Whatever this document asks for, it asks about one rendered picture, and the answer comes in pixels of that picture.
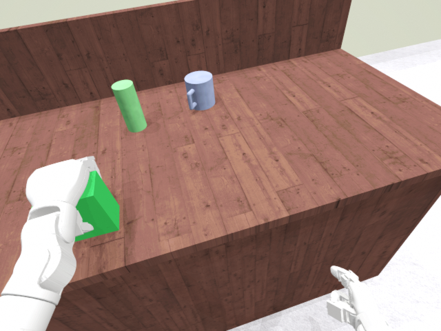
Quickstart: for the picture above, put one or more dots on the table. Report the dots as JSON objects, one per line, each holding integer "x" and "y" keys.
{"x": 309, "y": 158}

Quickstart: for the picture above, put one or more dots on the robot left forearm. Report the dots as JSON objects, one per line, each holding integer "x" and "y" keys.
{"x": 46, "y": 265}

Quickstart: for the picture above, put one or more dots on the robot right forearm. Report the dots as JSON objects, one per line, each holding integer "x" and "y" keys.
{"x": 371, "y": 321}

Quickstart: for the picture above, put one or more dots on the right robot hand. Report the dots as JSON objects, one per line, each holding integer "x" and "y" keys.
{"x": 345, "y": 308}

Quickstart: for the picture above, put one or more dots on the sponge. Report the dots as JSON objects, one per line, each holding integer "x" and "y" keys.
{"x": 98, "y": 207}

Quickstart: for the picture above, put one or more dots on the left robot hand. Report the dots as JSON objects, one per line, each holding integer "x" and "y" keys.
{"x": 63, "y": 181}

